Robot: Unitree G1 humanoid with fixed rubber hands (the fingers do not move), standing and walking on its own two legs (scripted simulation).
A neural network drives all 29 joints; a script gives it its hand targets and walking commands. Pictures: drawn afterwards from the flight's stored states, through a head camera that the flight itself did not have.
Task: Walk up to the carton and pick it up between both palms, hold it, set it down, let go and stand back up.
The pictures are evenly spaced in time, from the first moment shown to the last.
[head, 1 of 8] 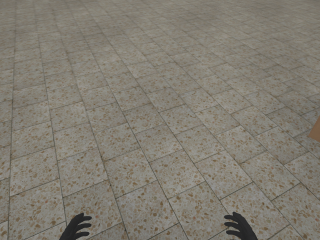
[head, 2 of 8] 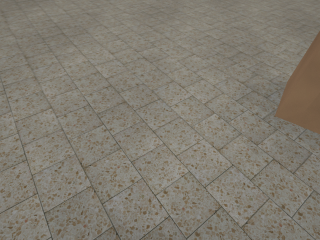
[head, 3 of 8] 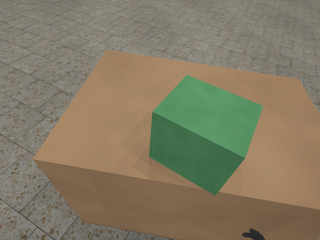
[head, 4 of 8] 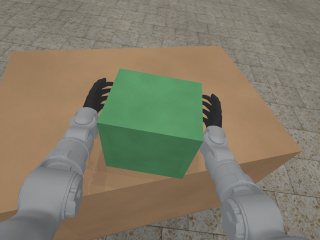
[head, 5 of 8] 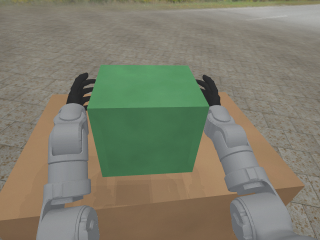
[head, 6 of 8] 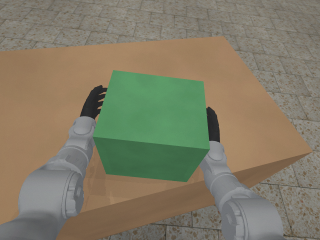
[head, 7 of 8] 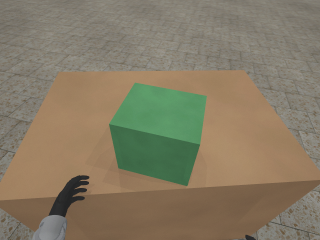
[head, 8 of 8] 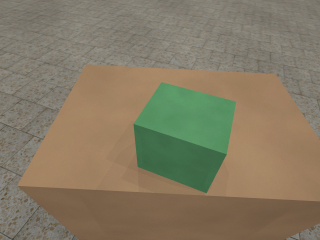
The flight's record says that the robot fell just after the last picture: no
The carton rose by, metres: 0.17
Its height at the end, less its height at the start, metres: +0.00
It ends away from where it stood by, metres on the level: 0.02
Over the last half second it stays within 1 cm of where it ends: yes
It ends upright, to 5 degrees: yes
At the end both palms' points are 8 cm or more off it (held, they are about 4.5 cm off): yes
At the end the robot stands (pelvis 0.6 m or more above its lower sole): yes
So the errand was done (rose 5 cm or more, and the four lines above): yes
